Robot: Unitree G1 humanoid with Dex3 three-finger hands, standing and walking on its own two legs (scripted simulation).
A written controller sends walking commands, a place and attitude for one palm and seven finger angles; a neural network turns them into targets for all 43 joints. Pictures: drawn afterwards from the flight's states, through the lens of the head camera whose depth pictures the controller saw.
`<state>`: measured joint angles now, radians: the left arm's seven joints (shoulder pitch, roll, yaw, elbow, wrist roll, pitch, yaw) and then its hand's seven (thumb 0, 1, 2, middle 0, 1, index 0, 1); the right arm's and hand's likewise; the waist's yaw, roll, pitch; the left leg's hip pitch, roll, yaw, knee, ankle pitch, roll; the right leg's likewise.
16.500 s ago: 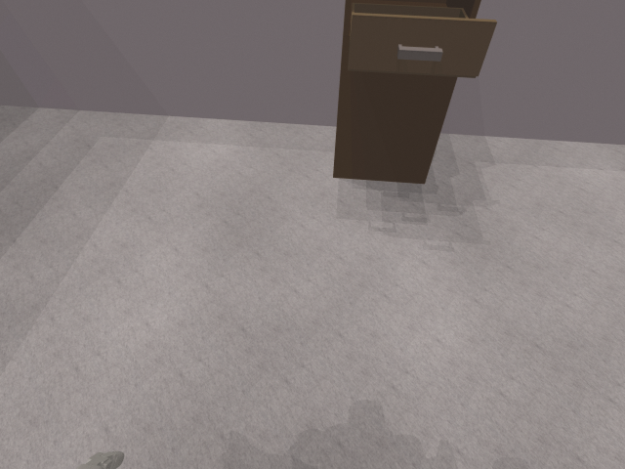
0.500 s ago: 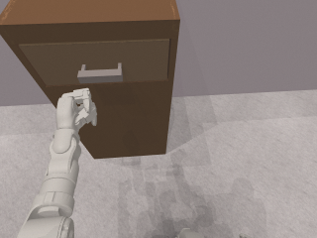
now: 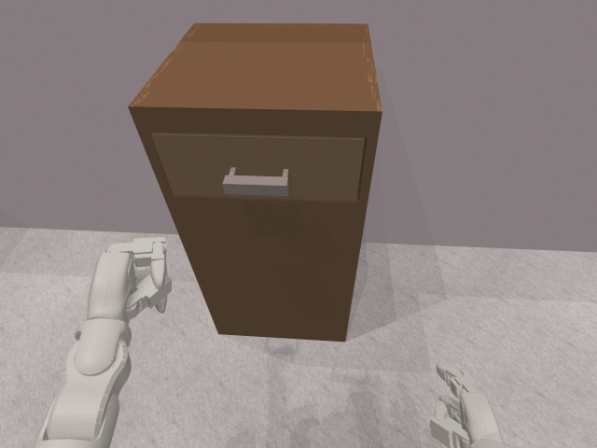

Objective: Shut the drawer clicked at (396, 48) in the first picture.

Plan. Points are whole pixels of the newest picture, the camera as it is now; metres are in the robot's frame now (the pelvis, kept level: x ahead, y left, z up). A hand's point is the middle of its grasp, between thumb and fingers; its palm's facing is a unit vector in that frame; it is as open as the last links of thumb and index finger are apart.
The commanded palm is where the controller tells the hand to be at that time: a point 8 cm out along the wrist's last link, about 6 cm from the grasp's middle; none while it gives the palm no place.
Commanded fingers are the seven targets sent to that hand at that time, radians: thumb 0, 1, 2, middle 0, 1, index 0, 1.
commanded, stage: draw the hand back to the body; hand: left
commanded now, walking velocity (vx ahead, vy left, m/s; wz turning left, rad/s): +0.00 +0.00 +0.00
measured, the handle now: (257, 178) +0.60 +0.14 +0.01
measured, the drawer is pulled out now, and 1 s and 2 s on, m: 0.00 0.00 0.00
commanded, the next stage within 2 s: step back with the hand held close in 0.62 s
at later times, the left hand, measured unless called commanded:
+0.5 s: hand (52, 332) +0.18 +0.25 +0.17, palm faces +0.42 -0.81 -0.41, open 3.3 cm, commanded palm +0.13 +0.28 +0.18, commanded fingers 0.00 0.90 0.90 -1.40 -1.60 -1.40 -1.60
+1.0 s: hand (62, 335) +0.18 +0.25 +0.16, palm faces +0.33 -0.81 -0.48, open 3.2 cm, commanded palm +0.12 +0.29 +0.18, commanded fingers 0.00 0.90 0.90 -1.40 -1.60 -1.40 -1.60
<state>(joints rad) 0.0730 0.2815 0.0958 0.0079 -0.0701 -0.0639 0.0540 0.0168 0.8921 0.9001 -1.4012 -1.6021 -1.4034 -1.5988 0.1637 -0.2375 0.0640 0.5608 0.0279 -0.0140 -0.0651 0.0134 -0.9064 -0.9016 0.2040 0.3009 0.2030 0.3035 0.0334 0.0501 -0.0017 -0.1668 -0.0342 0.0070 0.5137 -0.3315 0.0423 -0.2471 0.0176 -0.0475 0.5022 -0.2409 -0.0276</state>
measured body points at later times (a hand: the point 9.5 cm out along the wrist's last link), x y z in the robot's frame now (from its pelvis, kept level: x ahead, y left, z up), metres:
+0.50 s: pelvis +0.01 +0.00 +0.01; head -0.02 -0.02 +0.45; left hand +0.15 +0.29 +0.19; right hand +0.20 -0.21 -0.08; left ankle -0.03 +0.09 -0.74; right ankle +0.02 -0.10 -0.74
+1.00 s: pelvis -0.01 +0.01 +0.00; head +0.00 -0.01 +0.45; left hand +0.16 +0.29 +0.18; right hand +0.17 -0.23 -0.08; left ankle -0.03 +0.09 -0.74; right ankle +0.02 -0.10 -0.74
